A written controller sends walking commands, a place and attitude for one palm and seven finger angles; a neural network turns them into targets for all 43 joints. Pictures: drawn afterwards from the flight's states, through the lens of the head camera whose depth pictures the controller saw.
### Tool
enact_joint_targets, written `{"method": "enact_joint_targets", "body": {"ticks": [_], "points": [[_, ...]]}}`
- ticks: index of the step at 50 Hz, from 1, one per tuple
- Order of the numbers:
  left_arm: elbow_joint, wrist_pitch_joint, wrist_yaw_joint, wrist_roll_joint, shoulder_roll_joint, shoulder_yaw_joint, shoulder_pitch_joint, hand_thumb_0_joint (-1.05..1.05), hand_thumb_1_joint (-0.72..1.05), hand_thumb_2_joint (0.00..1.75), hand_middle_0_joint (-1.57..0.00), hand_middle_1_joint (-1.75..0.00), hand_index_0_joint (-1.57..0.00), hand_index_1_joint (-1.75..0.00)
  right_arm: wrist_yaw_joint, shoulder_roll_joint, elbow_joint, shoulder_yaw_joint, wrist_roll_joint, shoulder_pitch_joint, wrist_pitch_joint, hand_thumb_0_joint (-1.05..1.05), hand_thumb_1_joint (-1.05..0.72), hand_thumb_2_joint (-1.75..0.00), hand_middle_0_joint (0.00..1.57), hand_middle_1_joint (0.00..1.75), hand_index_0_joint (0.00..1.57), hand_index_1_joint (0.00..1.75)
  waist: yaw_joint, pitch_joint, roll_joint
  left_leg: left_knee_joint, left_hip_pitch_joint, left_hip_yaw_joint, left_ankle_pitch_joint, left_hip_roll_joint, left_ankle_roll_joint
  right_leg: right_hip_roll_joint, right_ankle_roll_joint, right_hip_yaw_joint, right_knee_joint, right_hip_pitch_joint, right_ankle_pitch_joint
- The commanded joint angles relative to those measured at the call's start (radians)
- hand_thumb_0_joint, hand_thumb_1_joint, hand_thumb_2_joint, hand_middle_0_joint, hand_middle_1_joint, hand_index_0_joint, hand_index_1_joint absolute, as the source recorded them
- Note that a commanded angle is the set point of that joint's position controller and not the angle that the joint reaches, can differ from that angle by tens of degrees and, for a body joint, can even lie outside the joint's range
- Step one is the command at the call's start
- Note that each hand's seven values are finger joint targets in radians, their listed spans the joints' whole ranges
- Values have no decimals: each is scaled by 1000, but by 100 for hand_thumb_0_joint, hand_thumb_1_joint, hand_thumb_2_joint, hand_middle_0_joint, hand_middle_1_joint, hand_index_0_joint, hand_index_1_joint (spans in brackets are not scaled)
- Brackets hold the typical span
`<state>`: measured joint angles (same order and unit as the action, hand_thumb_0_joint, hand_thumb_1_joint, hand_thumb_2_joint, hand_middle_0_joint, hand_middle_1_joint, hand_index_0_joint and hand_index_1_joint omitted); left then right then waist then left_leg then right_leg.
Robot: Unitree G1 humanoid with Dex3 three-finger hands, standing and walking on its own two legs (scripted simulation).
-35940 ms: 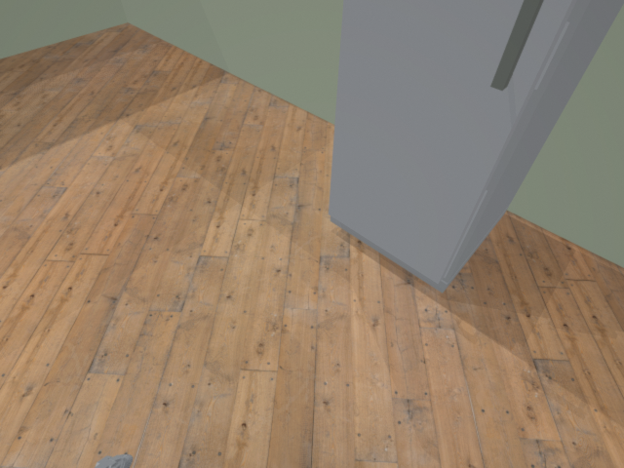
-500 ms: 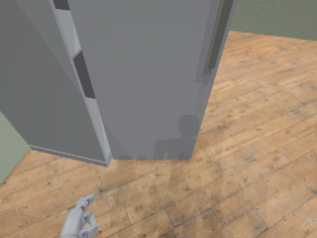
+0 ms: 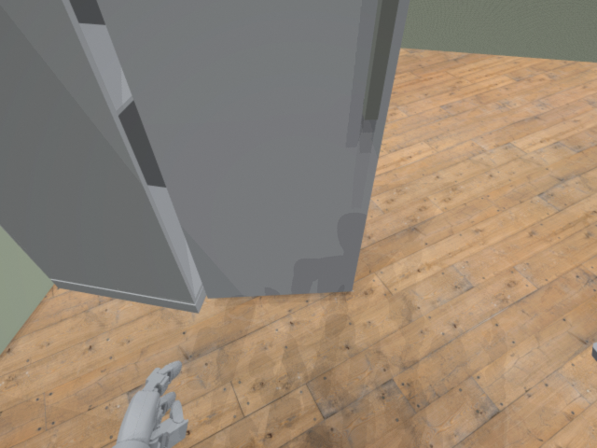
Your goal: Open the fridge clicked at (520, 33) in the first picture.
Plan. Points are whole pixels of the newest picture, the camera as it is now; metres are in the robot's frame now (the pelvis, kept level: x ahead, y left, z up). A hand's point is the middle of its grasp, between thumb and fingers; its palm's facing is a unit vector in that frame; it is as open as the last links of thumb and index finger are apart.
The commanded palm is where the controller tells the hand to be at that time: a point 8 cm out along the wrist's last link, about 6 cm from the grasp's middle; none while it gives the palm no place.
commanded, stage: let the arm hang, fingers relaxed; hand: right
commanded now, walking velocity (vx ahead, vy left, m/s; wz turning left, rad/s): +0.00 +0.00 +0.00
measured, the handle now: (381, 20) +0.73 -0.11 +0.25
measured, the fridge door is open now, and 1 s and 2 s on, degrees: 76 76 76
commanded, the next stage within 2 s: look to check the result in 1.20 s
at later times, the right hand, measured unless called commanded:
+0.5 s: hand out of the picture +0.02 -0.16 -0.19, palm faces +0.01 +0.99 -0.16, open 7.1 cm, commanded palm none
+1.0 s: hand out of the picture +0.07 -0.22 -0.16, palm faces +0.02 +0.95 -0.31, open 7.4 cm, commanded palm none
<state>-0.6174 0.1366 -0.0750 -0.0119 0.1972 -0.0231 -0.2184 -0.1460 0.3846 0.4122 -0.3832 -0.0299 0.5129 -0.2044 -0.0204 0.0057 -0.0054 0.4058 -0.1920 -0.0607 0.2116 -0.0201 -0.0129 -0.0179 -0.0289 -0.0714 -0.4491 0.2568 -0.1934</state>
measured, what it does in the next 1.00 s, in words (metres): stands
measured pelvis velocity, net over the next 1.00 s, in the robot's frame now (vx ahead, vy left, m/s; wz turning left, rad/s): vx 0.00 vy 0.02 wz -0.03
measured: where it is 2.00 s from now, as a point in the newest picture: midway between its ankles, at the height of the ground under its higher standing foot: outside the picture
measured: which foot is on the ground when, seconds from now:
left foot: down 0.00-1.00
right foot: down 0.00-1.00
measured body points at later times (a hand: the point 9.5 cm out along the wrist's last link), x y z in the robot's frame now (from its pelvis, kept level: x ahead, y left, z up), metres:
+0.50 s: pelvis -0.02 +0.02 -0.01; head +0.02 +0.00 +0.43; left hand +0.03 +0.30 -0.14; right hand +0.02 -0.21 -0.18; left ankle +0.00 +0.13 -0.74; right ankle +0.03 -0.10 -0.74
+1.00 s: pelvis +0.00 +0.02 +0.00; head +0.02 +0.03 +0.45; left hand +0.07 +0.28 -0.15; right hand +0.07 -0.27 -0.13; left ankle +0.00 +0.13 -0.74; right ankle +0.03 -0.10 -0.74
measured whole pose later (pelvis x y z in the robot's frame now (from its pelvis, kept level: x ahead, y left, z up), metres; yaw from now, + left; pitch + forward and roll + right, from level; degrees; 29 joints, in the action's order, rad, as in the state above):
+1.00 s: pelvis +0.00 +0.02 +0.00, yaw -2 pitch +0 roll +0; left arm -1.08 0.00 -0.01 -0.02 0.26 0.00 -0.16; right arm 0.00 0.29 -1.09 -0.01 0.01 0.13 -0.01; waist 0.00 0.03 0.03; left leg 0.42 -0.19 -0.09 0.23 -0.02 0.01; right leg -0.02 -0.01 -0.04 -0.42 0.25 -0.17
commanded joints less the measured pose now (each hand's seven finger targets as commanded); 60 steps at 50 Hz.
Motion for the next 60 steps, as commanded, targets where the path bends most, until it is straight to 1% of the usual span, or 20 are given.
{"method": "enact_joint_targets", "body": {"ticks": [1,4,5,6,7,9,10,12,15,17,20,22,25,27,28,32,36,43,53,60], "points": [[147,54,-12,-1,140,60,97,0,90,90,-20,-30,-20,-30,-20,180,210,-121,-1,-58,-64,0,-90,-90,20,30,20,30,4,-93,85,-49,43,77,-70,-9,17,-54,9,113,111,-2,-18],[146,55,-14,-2,140,60,98,0,90,90,-20,-30,-20,-30,-21,182,225,-118,-2,-61,-64,0,-90,-90,20,30,20,30,4,-97,94,-44,48,73,-91,-9,17,-52,12,114,100,-8,34],[-90,79,81,24,339,105,144,0,90,90,-20,-30,-20,-30,113,34,-561,282,47,-82,86,0,-90,-90,20,30,20,30,56,-28,89,114,-92,8,-184,-100,39,-104,6,136,-68,38,291],[-74,-9,83,25,310,109,87,0,90,90,-20,-30,-20,-30,137,37,-579,253,43,-104,174,0,-90,-90,20,30,20,30,42,-92,116,103,-117,41,-53,-88,41,-129,10,129,-38,-8,317],[-49,-37,78,23,305,105,90,0,90,90,-20,-30,-20,-30,142,29,-568,255,43,-117,199,0,-90,-90,20,30,20,30,40,-61,150,148,-130,17,67,-60,37,-152,-11,155,-7,35,257],[-56,-57,73,5,308,92,99,0,90,90,-20,-30,-20,-30,143,39,-652,272,51,-153,194,0,-90,-90,20,30,20,30,26,-85,75,233,-88,30,140,-28,41,-179,-65,233,27,104,224],[-60,-65,71,-3,307,84,107,0,90,90,-20,-30,-20,-30,143,48,-705,281,54,-171,193,0,-90,-90,20,30,20,30,20,-85,6,222,-61,39,126,-26,44,-176,-73,247,29,118,203],[-84,-76,71,-11,304,79,116,0,90,90,-20,-30,-20,-30,144,73,-822,288,61,-208,187,0,-90,-90,20,30,20,30,8,-109,-129,144,-18,66,12,-62,55,-136,-56,219,-10,116,175],[-136,-111,72,-13,235,66,85,0,90,90,-20,-30,-20,-30,140,81,-983,315,63,-291,193,0,-90,-90,20,30,20,30,37,-82,-237,-4,-123,172,21,-181,111,-21,-6,111,-129,51,16],[-174,-136,67,-20,204,64,48,0,90,90,-20,-30,-20,-30,133,76,-1055,329,61,-353,202,0,-90,-90,20,30,20,30,55,-50,-177,-76,-205,202,99,-222,151,9,7,65,-197,-5,-78],[-229,-145,66,-21,188,62,21,0,90,90,-20,-30,-20,-30,132,59,-1156,340,56,-366,201,0,-90,-90,20,30,20,30,65,-31,30,-51,-230,157,151,-172,127,-25,3,95,-129,-55,3],[-258,-139,63,-23,209,61,25,0,90,90,-20,-30,-20,-30,133,39,-1222,340,52,-337,202,0,-90,-90,20,30,20,30,45,-17,158,-5,-165,110,195,-100,87,-75,-13,170,-10,13,-27],[-290,-133,54,-22,223,65,35,0,90,90,-20,-30,-20,-30,135,30,-1311,329,48,-267,201,0,-90,-90,20,30,20,30,6,-69,240,20,16,74,104,-67,69,-103,-30,212,63,104,-68],[-313,-132,50,-18,217,67,18,0,90,90,-20,-30,-20,-30,137,30,-1351,329,46,-265,196,0,-90,-90,20,30,20,30,7,-82,183,-7,38,89,79,-81,78,-93,-20,189,49,92,-59],[-318,-133,49,-15,219,69,7,0,90,90,-20,-30,-20,-30,137,35,-1362,329,47,-277,194,0,-90,-90,20,30,20,30,12,-63,118,-32,19,96,91,-87,82,-89,-15,185,37,80,-53],[-362,-140,50,-18,221,76,-28,0,90,90,-20,-30,-20,-30,139,41,-1404,328,47,-320,194,0,-90,-90,20,30,20,30,30,11,37,-95,-70,112,206,-104,93,-79,-11,168,42,51,-114],[-391,-139,52,-18,221,77,-41,0,90,90,-20,-30,-20,-30,138,50,-1434,329,48,-344,191,0,-90,-90,20,30,20,30,36,25,-21,-117,-93,114,216,-110,92,-78,-9,156,44,14,-82],[-410,-128,54,-15,240,69,23,0,90,90,-20,-30,-20,-30,136,60,-1464,335,46,-354,185,0,-90,-90,20,30,20,30,17,15,11,-89,-26,93,90,-93,71,-101,-13,175,107,8,-4],[-426,-116,55,-11,261,61,89,0,90,90,-20,-30,-20,-30,135,80,-1466,338,46,-402,172,0,-90,-90,20,30,20,30,20,-57,5,-81,43,91,-102,-108,55,-107,-2,149,113,-83,177],[-434,-114,52,-11,274,60,123,0,90,90,-20,-30,-20,-30,134,87,-1467,336,45,-426,169,0,-90,-90,20,30,20,30,25,-61,18,-97,58,92,-151,-115,54,-109,3,142,122,-119,216]]}}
